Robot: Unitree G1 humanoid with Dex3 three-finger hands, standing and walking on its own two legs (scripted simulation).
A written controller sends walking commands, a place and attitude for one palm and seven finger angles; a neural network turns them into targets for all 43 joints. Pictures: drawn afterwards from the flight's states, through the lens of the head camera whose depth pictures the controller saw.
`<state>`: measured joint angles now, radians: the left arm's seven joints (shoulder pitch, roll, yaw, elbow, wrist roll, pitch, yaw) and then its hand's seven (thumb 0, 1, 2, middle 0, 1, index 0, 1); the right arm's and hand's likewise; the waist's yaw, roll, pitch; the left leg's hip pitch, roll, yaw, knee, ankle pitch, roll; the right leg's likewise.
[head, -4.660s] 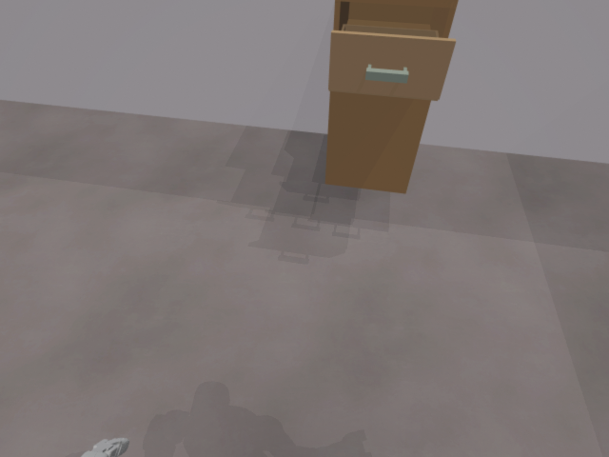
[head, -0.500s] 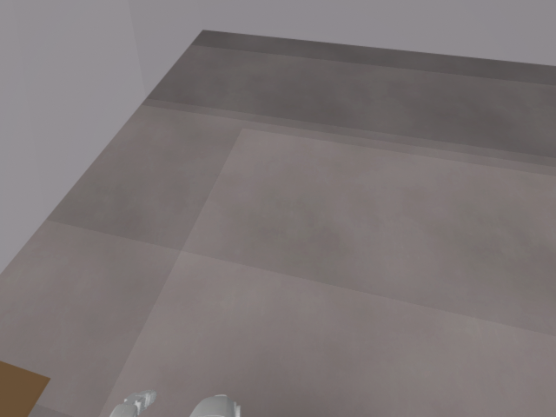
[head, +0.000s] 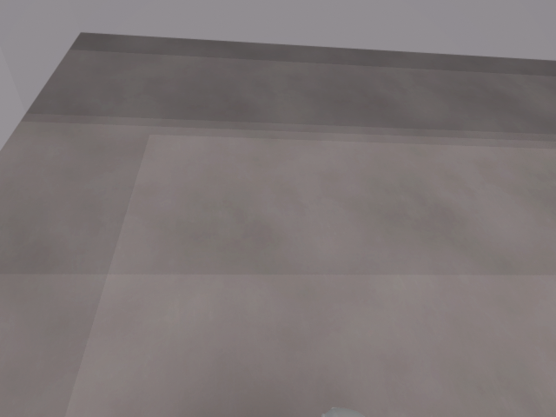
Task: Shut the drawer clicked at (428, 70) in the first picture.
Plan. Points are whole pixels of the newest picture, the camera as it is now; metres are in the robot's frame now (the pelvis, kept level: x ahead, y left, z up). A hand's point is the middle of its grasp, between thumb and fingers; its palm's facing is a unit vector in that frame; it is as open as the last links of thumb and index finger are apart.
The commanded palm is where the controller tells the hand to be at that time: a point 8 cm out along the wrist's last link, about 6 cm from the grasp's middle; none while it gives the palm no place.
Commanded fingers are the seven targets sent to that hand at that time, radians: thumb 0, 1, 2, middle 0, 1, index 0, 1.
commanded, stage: walk to a spot facing it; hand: left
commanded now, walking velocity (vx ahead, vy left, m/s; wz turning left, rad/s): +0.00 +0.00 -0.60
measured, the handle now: out of the picture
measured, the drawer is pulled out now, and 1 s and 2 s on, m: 0.29 0.29 0.29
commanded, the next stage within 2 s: turn to face it in 0.80 s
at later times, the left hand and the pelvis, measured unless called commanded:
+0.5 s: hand out of the picture +0.13 +0.12 -0.15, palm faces -0.21 -0.95 -0.23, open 7.4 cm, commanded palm none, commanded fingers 0.00 0.90 0.90 -0.20 -0.30 -0.20 -0.30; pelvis +0.02 -0.05 +0.00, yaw -15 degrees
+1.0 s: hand (230, 315) +0.31 +0.10 -0.17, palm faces -0.47 -0.86 -0.21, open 7.4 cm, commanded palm none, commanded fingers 0.00 0.90 0.90 -0.20 -0.30 -0.20 -0.30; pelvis +0.14 -0.04 +0.00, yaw -31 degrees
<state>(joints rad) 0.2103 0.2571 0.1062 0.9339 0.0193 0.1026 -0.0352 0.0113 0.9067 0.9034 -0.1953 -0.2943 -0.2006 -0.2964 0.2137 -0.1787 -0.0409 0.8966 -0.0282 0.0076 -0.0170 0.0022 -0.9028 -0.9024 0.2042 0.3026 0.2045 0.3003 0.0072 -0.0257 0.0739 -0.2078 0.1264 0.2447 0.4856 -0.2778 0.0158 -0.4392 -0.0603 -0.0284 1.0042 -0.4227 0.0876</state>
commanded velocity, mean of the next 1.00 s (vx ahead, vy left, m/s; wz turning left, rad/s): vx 0.12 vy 0.00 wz -0.39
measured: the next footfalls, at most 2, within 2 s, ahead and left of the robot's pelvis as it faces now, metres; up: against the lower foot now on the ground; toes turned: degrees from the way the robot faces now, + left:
right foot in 0.16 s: +0.01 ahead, -0.15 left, +0.00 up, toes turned -13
left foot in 0.68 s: +0.20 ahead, +0.05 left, +0.00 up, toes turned -15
